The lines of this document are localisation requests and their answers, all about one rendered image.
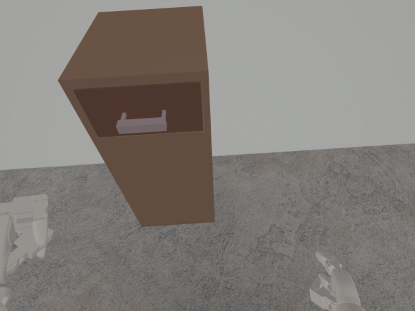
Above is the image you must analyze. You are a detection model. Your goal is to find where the drawer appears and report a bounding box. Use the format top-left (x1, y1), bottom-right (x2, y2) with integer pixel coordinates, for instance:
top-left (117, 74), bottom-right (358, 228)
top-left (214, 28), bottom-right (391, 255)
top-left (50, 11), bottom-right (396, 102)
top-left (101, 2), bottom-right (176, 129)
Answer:
top-left (73, 81), bottom-right (204, 137)

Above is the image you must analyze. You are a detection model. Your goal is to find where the cabinet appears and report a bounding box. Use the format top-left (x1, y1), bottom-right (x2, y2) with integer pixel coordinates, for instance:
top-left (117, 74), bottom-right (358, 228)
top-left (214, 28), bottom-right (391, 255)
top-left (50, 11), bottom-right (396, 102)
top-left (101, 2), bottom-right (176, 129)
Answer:
top-left (58, 6), bottom-right (215, 227)

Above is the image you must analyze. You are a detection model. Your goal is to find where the handle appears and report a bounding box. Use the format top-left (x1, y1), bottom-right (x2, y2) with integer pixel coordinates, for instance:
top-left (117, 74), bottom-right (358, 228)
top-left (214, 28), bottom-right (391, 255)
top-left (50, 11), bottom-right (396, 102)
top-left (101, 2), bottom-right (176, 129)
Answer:
top-left (116, 110), bottom-right (167, 134)

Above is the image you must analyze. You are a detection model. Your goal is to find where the robot right hand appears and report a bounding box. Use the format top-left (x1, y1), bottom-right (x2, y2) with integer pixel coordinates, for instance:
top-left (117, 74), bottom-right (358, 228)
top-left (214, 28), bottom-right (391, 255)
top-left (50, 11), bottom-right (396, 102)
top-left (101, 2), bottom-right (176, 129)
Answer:
top-left (309, 251), bottom-right (361, 311)

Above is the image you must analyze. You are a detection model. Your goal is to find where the robot left hand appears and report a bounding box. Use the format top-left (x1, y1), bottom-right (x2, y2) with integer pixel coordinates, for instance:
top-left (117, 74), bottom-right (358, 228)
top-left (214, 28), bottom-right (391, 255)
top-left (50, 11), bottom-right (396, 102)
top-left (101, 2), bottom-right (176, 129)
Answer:
top-left (0, 194), bottom-right (53, 284)

